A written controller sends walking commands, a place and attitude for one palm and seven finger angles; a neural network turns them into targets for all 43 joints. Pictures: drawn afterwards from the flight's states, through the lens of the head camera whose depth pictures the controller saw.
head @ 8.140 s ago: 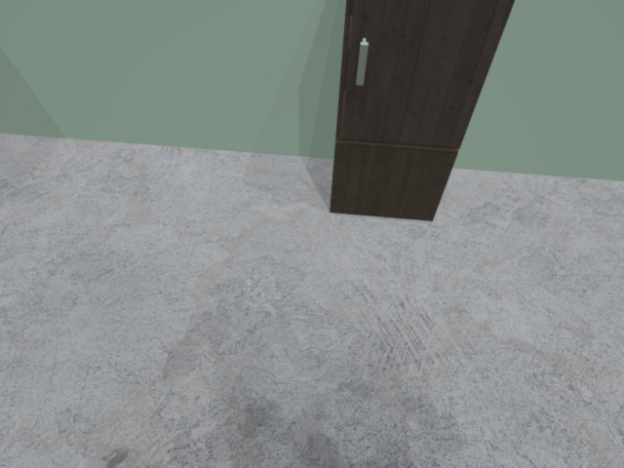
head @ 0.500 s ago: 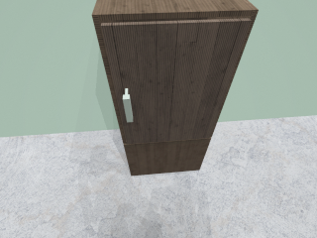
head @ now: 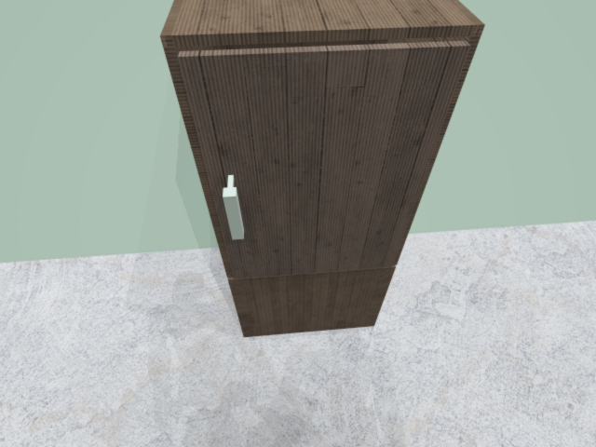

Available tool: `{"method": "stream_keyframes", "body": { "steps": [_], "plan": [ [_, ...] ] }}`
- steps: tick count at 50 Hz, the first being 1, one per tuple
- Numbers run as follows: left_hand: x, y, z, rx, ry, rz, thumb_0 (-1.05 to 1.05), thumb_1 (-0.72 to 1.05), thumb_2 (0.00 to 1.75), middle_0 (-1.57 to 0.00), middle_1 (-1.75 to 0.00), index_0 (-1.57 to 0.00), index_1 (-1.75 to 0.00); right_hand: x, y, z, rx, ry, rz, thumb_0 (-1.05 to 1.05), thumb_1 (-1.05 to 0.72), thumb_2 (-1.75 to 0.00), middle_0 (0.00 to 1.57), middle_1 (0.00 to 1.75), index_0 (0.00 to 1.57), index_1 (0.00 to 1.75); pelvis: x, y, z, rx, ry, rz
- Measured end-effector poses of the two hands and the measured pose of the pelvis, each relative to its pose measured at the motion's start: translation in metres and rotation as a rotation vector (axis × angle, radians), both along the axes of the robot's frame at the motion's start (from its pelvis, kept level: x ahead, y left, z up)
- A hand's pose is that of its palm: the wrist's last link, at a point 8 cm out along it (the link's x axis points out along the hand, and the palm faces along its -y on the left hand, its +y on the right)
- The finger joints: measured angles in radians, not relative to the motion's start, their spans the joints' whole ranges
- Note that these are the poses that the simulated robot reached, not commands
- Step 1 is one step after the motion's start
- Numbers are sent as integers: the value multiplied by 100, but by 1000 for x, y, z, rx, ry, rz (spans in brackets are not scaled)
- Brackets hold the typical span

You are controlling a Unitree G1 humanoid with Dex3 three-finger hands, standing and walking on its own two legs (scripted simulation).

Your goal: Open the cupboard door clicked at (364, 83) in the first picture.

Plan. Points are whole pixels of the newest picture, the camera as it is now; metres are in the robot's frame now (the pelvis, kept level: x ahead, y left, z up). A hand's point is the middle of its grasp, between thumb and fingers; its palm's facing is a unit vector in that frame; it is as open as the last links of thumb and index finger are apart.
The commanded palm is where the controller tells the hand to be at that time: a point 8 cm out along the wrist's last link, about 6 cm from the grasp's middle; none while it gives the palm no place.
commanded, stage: come to a stop and stand still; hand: left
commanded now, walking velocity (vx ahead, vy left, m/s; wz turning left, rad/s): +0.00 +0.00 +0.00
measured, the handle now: (234, 207) +0.55 +0.16 -0.05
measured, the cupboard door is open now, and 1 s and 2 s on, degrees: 0 0 0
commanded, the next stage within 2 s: look again from close up in 0.22 s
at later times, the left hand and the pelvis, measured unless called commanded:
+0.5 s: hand out of the picture -0.02 +0.18 -0.18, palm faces -0.01 -0.98 -0.19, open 7.4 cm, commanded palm none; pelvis -0.01 +0.01 -0.01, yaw -1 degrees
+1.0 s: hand out of the picture -0.02 +0.25 -0.19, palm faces -0.02 -0.98 -0.22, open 7.4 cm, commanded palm none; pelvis -0.03 +0.06 -0.01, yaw -1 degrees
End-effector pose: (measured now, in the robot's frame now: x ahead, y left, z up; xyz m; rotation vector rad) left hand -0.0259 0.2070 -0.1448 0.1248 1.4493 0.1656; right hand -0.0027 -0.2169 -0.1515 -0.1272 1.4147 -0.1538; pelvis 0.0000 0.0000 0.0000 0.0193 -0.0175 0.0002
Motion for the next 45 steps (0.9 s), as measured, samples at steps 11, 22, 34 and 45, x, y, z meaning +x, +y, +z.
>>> {"method": "stream_keyframes", "body": {
  "steps": [11, 22, 34, 45],
  "plan": [
    [0, -2, 0, 3, 0, 2, 0, 91, 90, -20, -30, -20, -30, 7, -6, 1, -8, -14, 6, 1, -92, -89, 20, 30, 20, 30, 2, -4, 0, -1, -7, -1],
    [-3, 8, -4, 8, -28, -52, 0, 91, 90, -20, -30, -20, -30, 10, -5, -3, -19, -84, -9, 1, -93, -90, 20, 30, 20, 30, -8, 7, -8, -43, 7, -24],
    [25, 50, -10, 10, -135, -69, 0, 92, 90, -20, -30, -20, -30, 2, 27, 4, -38, -122, 7, 1, -94, -89, 20, 30, 20, 30, -17, 37, -10, -28, -1, -23],
    [14, 84, -9, 24, -94, -78, 0, 91, 90, -20, -30, -20, -30, -4, 38, 12, -58, -102, 28, 1, -92, -89, 20, 30, 20, 30, -25, 54, -7, -25, 20, -22]
  ]
}}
